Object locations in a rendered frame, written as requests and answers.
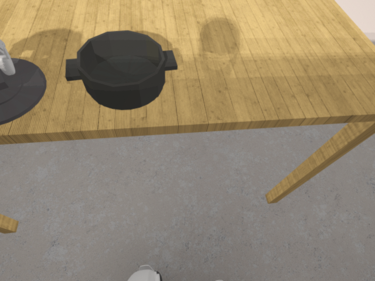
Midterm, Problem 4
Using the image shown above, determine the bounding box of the left robot hand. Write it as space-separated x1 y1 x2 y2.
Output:
0 39 15 76

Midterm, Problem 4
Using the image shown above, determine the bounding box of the robot left shin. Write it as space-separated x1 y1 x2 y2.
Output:
139 265 154 271

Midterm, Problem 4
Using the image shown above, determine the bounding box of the robot left thigh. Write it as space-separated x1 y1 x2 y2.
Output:
128 269 160 281

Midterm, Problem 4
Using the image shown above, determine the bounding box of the table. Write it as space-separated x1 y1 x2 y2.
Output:
0 0 375 234

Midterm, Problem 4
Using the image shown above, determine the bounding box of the pot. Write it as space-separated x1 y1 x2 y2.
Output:
66 30 178 110

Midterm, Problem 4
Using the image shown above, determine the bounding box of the lid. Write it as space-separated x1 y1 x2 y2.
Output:
0 58 46 125

